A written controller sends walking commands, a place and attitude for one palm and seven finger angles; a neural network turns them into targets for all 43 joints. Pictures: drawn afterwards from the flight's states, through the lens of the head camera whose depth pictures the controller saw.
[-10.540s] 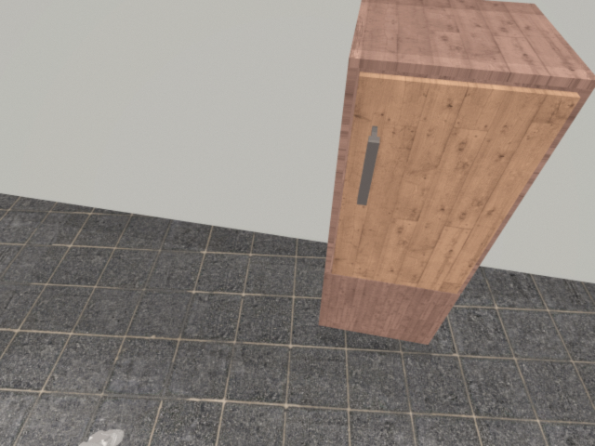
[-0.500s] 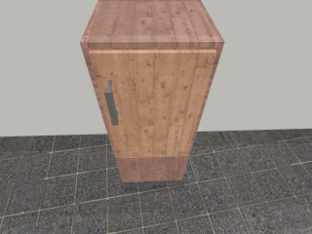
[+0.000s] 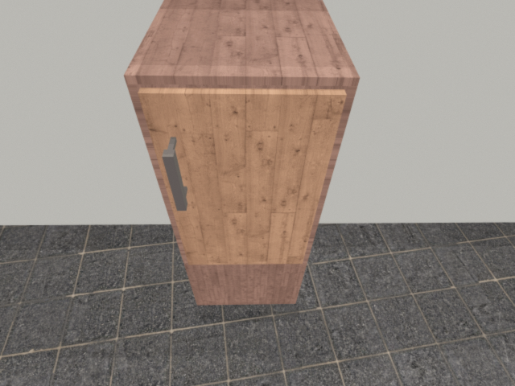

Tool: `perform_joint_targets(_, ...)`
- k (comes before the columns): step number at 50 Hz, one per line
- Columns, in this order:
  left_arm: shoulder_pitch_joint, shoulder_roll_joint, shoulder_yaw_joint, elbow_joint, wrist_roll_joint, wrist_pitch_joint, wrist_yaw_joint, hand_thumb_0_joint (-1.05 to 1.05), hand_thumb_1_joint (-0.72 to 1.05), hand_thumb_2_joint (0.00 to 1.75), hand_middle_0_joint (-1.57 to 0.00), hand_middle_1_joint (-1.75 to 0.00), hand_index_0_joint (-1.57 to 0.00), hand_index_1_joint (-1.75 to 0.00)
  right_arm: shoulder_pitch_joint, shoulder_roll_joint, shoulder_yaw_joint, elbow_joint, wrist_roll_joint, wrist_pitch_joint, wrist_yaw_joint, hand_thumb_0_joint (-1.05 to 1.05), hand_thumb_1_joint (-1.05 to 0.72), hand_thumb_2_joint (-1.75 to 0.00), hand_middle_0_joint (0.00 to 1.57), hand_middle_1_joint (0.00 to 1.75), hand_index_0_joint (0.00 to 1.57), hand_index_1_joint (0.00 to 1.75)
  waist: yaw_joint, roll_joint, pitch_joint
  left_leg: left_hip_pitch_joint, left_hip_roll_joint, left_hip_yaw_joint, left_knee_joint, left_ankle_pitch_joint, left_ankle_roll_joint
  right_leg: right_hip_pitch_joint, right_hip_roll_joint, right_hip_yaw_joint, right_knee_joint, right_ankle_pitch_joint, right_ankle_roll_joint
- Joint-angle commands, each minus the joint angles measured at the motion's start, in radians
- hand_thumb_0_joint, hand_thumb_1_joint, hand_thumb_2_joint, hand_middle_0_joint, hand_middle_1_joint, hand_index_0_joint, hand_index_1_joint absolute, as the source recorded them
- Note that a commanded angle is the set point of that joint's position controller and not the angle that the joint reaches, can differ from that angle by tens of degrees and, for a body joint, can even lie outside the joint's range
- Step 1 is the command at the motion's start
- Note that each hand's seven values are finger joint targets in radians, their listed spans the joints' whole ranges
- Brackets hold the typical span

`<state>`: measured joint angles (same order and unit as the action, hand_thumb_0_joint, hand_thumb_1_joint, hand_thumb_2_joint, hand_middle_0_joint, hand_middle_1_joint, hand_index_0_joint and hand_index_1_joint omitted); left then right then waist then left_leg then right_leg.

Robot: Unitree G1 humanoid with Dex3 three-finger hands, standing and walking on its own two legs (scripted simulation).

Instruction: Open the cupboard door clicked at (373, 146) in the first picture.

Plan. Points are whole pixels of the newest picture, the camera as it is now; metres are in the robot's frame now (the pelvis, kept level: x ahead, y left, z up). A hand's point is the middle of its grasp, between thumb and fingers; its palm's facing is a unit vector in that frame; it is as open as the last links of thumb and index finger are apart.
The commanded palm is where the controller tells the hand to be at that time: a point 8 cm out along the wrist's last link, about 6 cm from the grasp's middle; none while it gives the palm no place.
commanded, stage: raise the hand with hooked fingers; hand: left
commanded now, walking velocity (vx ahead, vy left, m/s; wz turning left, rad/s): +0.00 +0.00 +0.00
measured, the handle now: (177, 175) +0.49 +0.20 +0.02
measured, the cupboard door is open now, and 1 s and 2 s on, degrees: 0 0 0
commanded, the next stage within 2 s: none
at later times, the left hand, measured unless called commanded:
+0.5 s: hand out of the picture +0.13 +0.16 -0.07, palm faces +0.21 -0.98 -0.04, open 9.0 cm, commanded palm +0.13 +0.23 -0.04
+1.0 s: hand (124, 323) +0.21 +0.22 -0.01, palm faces +0.14 -0.99 -0.06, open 12.1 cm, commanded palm +0.17 +0.27 +0.00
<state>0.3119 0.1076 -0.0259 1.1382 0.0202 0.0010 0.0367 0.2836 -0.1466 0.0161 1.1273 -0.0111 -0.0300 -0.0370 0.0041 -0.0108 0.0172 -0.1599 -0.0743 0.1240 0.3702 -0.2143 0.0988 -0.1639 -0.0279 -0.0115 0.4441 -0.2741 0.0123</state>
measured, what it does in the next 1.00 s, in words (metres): lowers itself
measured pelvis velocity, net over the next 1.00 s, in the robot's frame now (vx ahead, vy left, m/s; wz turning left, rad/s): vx -0.02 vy -0.04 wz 0.05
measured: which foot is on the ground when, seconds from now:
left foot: down 0.00-1.00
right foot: down 0.00-1.00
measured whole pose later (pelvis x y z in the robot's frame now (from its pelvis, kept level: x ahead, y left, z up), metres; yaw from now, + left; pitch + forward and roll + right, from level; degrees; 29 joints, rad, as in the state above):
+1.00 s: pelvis -0.02 -0.04 -0.06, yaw +3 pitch +13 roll -1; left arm 0.26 0.29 0.35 0.19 -0.36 -0.40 -0.36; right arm 0.32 -0.28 -0.01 0.62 0.04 -0.20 -0.06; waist -0.02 0.02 -0.11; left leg -0.74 0.00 0.05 0.95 -0.43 0.05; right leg -0.69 0.03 -0.09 0.92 -0.46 -0.05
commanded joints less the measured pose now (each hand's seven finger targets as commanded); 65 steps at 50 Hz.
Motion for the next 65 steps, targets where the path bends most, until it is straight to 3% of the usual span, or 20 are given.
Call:
perform_joint_targets(1, -0.585, 0.350, 0.135, -1.580, -0.186, -0.230, 0.047, 0.00, 0.88, 0.89, -0.20, -0.32, -0.20, -0.32, 0.060, -0.307, -0.055, -0.468, 0.048, -0.142, -0.028, 0.00, -0.90, -0.90, 0.20, 0.30, 0.20, 0.30, -0.133, 0.142, -0.449, 0.288, 0.112, -0.208, 0.034, 0.354, -0.120, -0.074, 0.027, -0.026, 0.050, 0.235, -0.029)
perform_joint_targets(2, -0.250, 0.268, 0.098, -1.383, -0.121, -0.172, 0.091, 0.00, 0.85, 0.88, -0.20, -0.33, -0.20, -0.33, -0.041, -0.212, -0.002, -0.398, 0.047, -0.242, -0.047, 0.00, -0.90, -0.90, 0.20, 0.30, 0.20, 0.30, -0.038, 0.274, -0.407, 0.291, 0.179, -0.229, -0.040, 0.429, -0.149, -0.146, 0.022, -0.012, 0.171, 0.002, -0.047)
perform_joint_targets(3, -0.187, 0.216, 0.060, -1.258, -0.118, -0.118, 0.138, 0.00, 0.83, 0.87, -0.21, -0.34, -0.21, -0.34, -0.026, -0.201, -0.025, -0.331, 0.047, -0.266, -0.046, 0.00, -0.90, -0.90, 0.20, 0.30, 0.20, 0.30, -0.038, 0.281, -0.325, 0.193, 0.169, -0.229, -0.055, 0.315, -0.175, -0.206, 0.014, -0.020, 0.206, -0.089, -0.039)
perform_joint_targets(4, 0.087, -0.010, -0.061, -1.033, -0.134, -0.017, 0.141, 0.00, 0.81, 0.86, -0.21, -0.36, -0.21, -0.36, 0.004, -0.151, -0.030, -0.325, 0.060, -0.261, -0.034, 0.00, -0.90, -0.90, 0.20, 0.30, 0.20, 0.30, -0.052, 0.162, -0.156, 0.086, 0.171, -0.246, -0.067, 0.183, -0.153, -0.266, 0.011, -0.035, 0.208, -0.110, -0.037)
perform_joint_targets(5, 0.016, -0.041, -0.113, -1.206, -0.176, -0.020, 0.123, 0.00, 0.78, 0.85, -0.21, -0.37, -0.21, -0.37, 0.001, -0.186, -0.030, -0.413, 0.071, -0.273, -0.028, 0.00, -0.90, -0.90, 0.20, 0.30, 0.20, 0.30, -0.046, 0.155, -0.073, -0.007, 0.156, -0.240, -0.030, 0.068, -0.126, -0.244, 0.002, -0.047, 0.178, -0.070, -0.034)
perform_joint_targets(7, 0.011, 0.057, -0.040, -1.273, -0.178, -0.110, 0.097, 0.00, 0.74, 0.83, -0.21, -0.40, -0.21, -0.40, -0.047, -0.239, -0.043, -0.462, 0.064, -0.306, -0.039, 0.00, -0.90, -0.90, 0.20, 0.30, 0.20, 0.30, -0.053, 0.066, -0.060, -0.096, 0.118, -0.209, 0.088, -0.052, -0.097, -0.231, 0.011, -0.052, 0.072, -0.030, -0.042)
perform_joint_targets(9, 0.002, 0.108, 0.048, -1.135, -0.170, -0.182, 0.062, 0.00, 0.69, 0.81, -0.22, -0.43, -0.22, -0.43, -0.040, -0.258, -0.057, -0.498, 0.037, -0.297, -0.032, 0.00, -0.90, -0.90, 0.20, 0.30, 0.20, 0.30, -0.086, -0.172, -0.010, -0.214, 0.089, -0.207, 0.210, -0.062, -0.080, -0.336, 0.016, -0.053, 0.077, -0.069, -0.040)
perform_joint_targets(10, 0.049, 0.074, 0.075, -1.004, -0.186, -0.243, 0.022, 0.00, 0.67, 0.80, -0.22, -0.45, -0.22, -0.45, -0.063, -0.255, -0.068, -0.510, 0.028, -0.288, -0.032, 0.00, -0.90, -0.90, 0.20, 0.30, 0.20, 0.30, -0.067, -0.343, 0.037, -0.310, 0.086, -0.195, 0.273, -0.077, -0.080, -0.420, 0.020, -0.062, 0.113, -0.129, -0.032)
perform_joint_targets(12, 0.234, 0.077, 0.155, -0.884, -0.237, -0.386, -0.090, 0.00, 0.62, 0.78, -0.22, -0.48, -0.22, -0.48, -0.113, -0.246, -0.083, -0.557, 0.019, -0.282, -0.015, 0.00, -0.90, -0.90, 0.20, 0.30, 0.20, 0.30, 0.006, -0.463, 0.014, -0.487, 0.064, -0.164, 0.363, -0.122, -0.090, -0.480, 0.021, -0.037, 0.188, -0.190, -0.023)
perform_joint_targets(13, 0.327, 0.129, 0.234, -0.851, -0.259, -0.448, -0.159, 0.00, 0.60, 0.77, -0.22, -0.50, -0.22, -0.50, -0.121, -0.243, -0.096, -0.577, 0.027, -0.272, 0.003, 0.00, -0.90, -0.90, 0.20, 0.30, 0.20, 0.30, 0.061, -0.365, -0.027, -0.515, 0.050, -0.144, 0.390, -0.086, -0.103, -0.433, 0.014, -0.007, 0.233, -0.108, -0.034)
perform_joint_targets(15, 0.336, 0.208, 0.325, -0.886, -0.312, -0.550, -0.307, 0.00, 0.55, 0.75, -0.22, -0.53, -0.22, -0.53, -0.172, -0.249, -0.104, -0.653, 0.025, -0.257, 0.027, 0.00, -0.90, -0.90, 0.20, 0.30, 0.20, 0.30, 0.074, -0.183, -0.151, -0.552, 0.023, -0.119, 0.472, -0.038, -0.120, -0.337, -0.012, 0.040, 0.324, 0.097, -0.034)
perform_joint_targets(18, 0.285, 0.324, 0.412, -0.979, -0.293, -0.529, -0.366, 0.00, 0.48, 0.72, -0.23, -0.57, -0.23, -0.57, -0.182, -0.230, -0.103, -0.722, 0.034, -0.211, 0.034, 0.00, -0.90, -0.90, 0.20, 0.30, 0.20, 0.30, 0.108, 0.076, -0.276, -0.594, 0.012, -0.074, 0.528, -0.006, -0.107, -0.284, -0.028, 0.118, 0.379, 0.189, -0.030)
perform_joint_targets(22, 0.016, 0.333, 0.433, -1.316, -0.342, -0.566, -0.319, 0.00, 0.39, 0.68, -0.24, -0.63, -0.24, -0.63, -0.152, -0.195, -0.093, -0.760, 0.033, -0.193, 0.011, 0.00, -0.90, -0.90, 0.20, 0.30, 0.20, 0.30, 0.033, 0.141, -0.386, -0.570, 0.041, -0.105, 0.606, -0.003, -0.082, -0.296, -0.035, 0.213, 0.359, 0.190, 0.011)
perform_joint_targets(29, -0.192, 0.286, 0.265, -1.287, -0.383, -0.703, -0.449, 0.00, 0.22, 0.61, -0.25, -0.74, -0.25, -0.74, -0.090, -0.233, -0.065, -0.639, 0.044, -0.251, -0.030, 0.00, -0.90, -0.90, 0.20, 0.30, 0.20, 0.30, -0.122, 0.045, -0.266, -0.644, 0.090, -0.163, 0.734, -0.085, -0.056, -0.496, -0.014, 0.215, 0.350, 0.041, 0.043)
perform_joint_targets(32, -0.166, 0.355, 0.318, -1.095, -0.388, -0.553, -0.541, 0.00, 0.15, 0.58, -0.25, -0.78, -0.25, -0.78, -0.086, -0.262, -0.063, -0.634, 0.067, -0.252, -0.053, 0.00, -0.90, -0.90, 0.20, 0.30, 0.20, 0.30, -0.095, -0.025, -0.283, -0.683, 0.084, -0.162, 0.701, -0.110, -0.050, -0.453, -0.024, 0.232, 0.304, -0.021, 0.060)
perform_joint_targets(36, -0.104, 0.463, 0.491, -1.051, -0.440, -0.329, -0.548, 0.00, 0.06, 0.54, -0.26, -0.84, -0.26, -0.84, -0.118, -0.257, -0.051, -0.700, 0.073, -0.223, -0.059, 0.00, -0.90, -0.90, 0.20, 0.30, 0.20, 0.30, 0.015, -0.043, -0.409, -0.639, 0.065, -0.163, 0.616, -0.048, -0.060, -0.231, -0.065, 0.249, 0.272, 0.076, 0.080)
perform_joint_targets(40, -0.034, 0.428, 0.579, -1.164, -0.462, -0.356, -0.414, 0.00, -0.03, 0.50, -0.27, -0.90, -0.27, -0.90, -0.110, -0.206, -0.053, -0.716, 0.057, -0.222, -0.038, 0.00, -0.90, -0.90, 0.20, 0.30, 0.20, 0.30, 0.067, -0.036, -0.460, -0.562, 0.074, -0.167, 0.535, 0.038, -0.077, -0.161, -0.045, 0.169, 0.320, 0.269, 0.059)
perform_joint_targets(48, -0.138, 0.329, 0.389, -1.044, -0.378, -0.447, -0.411, 0.00, -0.22, 0.42, -0.28, -1.02, -0.28, -1.02, -0.060, -0.262, -0.072, -0.676, 0.058, -0.237, -0.029, 0.00, -0.90, -0.90, 0.20, 0.30, 0.20, 0.30, -0.034, -0.045, -0.209, -0.529, 0.076, -0.154, 0.485, -0.060, -0.059, -0.460, 0.024, 0.060, 0.296, -0.052, 0.009)
perform_joint_targets(54, -0.286, 0.469, 0.477, -1.235, -0.404, -0.462, -0.423, 0.00, -0.36, 0.36, -0.29, -1.11, -0.29, -1.11, -0.047, -0.264, -0.063, -0.687, 0.059, -0.253, -0.051, 0.00, -0.90, -0.90, 0.20, 0.30, 0.20, 0.30, 0.006, 0.139, -0.419, -0.309, 0.087, -0.175, 0.410, 0.048, -0.067, -0.374, 0.051, -0.013, 0.326, 0.018, -0.040)
perform_joint_targets(65, -0.351, 0.425, 0.418, -1.007, -0.373, -0.283, -0.442, 0.00, -0.50, 0.30, -0.30, -1.20, -0.30, -1.20, -0.042, -0.287, -0.049, -0.704, 0.068, -0.209, -0.045, 0.00, -0.90, -0.90, 0.20, 0.30, 0.20, 0.30, -0.005, 0.110, -0.267, -0.238, 0.120, -0.258, 0.307, 0.068, -0.125, -0.447, 0.063, -0.074, 0.296, -0.005, -0.045)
